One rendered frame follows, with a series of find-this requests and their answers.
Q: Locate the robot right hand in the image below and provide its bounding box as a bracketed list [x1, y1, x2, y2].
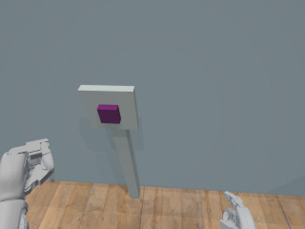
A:
[220, 191, 257, 229]

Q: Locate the button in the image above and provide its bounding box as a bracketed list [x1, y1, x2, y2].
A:
[96, 104, 121, 124]

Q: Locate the left robot forearm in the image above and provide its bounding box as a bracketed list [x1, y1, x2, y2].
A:
[0, 199, 30, 229]

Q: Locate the panel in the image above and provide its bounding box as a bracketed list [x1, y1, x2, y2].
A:
[77, 85, 140, 198]

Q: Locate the robot left hand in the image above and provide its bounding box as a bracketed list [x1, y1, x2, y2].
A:
[0, 138, 54, 202]

